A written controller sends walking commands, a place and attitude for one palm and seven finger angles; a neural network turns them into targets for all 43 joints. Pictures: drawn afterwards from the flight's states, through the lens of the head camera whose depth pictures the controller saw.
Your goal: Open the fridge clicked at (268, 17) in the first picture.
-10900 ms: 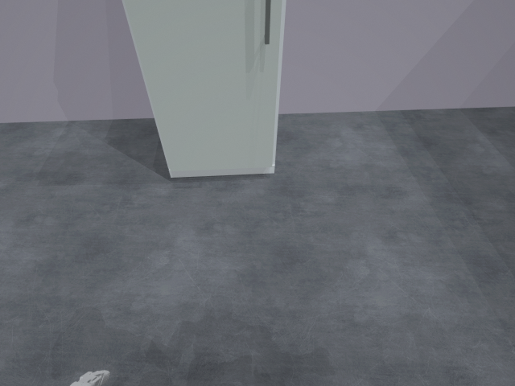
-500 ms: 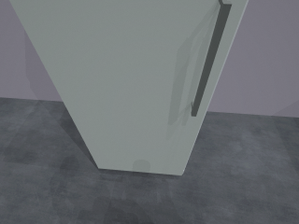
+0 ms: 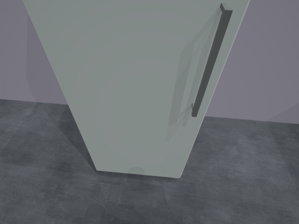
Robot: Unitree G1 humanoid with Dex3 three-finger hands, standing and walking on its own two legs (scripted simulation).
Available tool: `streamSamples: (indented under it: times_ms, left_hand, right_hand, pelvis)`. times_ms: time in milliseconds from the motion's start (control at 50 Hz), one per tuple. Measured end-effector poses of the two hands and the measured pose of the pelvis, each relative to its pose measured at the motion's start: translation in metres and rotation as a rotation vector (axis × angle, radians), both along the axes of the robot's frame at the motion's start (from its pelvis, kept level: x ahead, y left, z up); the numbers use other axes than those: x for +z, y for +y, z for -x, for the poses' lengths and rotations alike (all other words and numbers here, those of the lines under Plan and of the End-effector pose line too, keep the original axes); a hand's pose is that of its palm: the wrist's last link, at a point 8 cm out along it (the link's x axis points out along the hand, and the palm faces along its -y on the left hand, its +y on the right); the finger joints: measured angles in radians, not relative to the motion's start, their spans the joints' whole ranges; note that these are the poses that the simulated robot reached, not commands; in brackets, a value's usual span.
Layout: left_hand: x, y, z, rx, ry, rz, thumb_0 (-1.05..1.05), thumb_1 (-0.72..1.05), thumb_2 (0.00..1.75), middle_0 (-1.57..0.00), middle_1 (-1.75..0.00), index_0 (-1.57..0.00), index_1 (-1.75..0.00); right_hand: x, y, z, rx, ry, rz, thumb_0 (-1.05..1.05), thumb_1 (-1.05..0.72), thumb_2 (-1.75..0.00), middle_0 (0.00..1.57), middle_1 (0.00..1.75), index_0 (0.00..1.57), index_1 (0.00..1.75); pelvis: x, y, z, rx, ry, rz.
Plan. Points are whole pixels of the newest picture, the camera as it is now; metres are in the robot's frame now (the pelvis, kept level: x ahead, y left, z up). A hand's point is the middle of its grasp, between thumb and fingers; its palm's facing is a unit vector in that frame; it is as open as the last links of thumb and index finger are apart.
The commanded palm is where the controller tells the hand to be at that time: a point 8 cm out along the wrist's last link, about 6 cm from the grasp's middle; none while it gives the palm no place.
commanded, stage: look again from close up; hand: right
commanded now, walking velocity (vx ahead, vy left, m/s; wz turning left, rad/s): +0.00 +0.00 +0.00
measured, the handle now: (205, 71) +0.50 -0.13 +0.17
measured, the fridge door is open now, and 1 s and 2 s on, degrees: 0 0 0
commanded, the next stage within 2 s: raise the hand to about handle height in 0.46 s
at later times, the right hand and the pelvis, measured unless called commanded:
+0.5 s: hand out of the picture +0.01 -0.17 -0.17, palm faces +0.03 +0.98 -0.19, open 7.4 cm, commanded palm none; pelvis +0.00 +0.00 +0.00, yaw +0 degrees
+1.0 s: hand out of the picture +0.14 -0.20 -0.03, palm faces +0.14 +0.99 +0.01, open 8.7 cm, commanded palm +0.13 -0.25 +0.00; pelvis -0.02 +0.00 -0.06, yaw -2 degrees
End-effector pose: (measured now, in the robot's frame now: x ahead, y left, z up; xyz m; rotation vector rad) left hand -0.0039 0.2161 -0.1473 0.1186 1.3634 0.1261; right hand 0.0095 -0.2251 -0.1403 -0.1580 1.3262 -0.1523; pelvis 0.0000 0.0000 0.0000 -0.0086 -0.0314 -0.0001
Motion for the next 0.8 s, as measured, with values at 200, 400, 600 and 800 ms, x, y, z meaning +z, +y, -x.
streamSamples:
  times_ms: [200, 400, 600, 800]
  left_hand:
    - [0.003, 0.002, -0.002, -0.003, 0.014, -0.01, 0.01, 0.91, 0.9, -0.2, -0.3, -0.2, -0.29]
    - [0.005, 0.004, -0.009, -0.007, 0.012, -0.021, 0.01, 0.91, 0.9, -0.2, -0.3, -0.2, -0.29]
    - [0.007, 0.008, -0.02, -0.003, -0.033, -0.036, 0.01, 0.92, 0.9, -0.2, -0.3, -0.2, -0.29]
    - [0.05, 0.028, -0.137, -0.061, -0.713, -0.114, 0.01, 0.91, 0.9, -0.2, -0.3, -0.2, -0.29]
  right_hand:
    - [-0.003, 0.006, 0.011, -0.013, 0.04, -0.019, 0.0, -0.91, -0.9, 0.2, 0.3, 0.2, 0.3]
    - [-0.003, 0.004, 0.012, -0.017, 0.053, -0.022, 0.0, -0.91, -0.9, 0.2, 0.3, 0.2, 0.3]
    - [0.004, -0.003, -0.006, -0.059, -0.023, -0.01, 0.0, -0.9, -0.9, 0.2, 0.3, 0.2, 0.3]
    - [0.169, -0.011, -0.17, 0.035, -1.329, -0.049, 0.01, -0.81, -0.85, 0.2, 0.37, 0.2, 0.37]
  pelvis:
    - [0.001, 0.001, 0.0, 0.0, 0.0, -0.002]
    - [0.002, 0.0, -0.002, 0.002, 0.004, -0.002]
    - [0.001, -0.002, -0.003, 0.004, 0.005, -0.011]
    - [-0.025, -0.005, 0.012, -0.013, 0.099, 0.001]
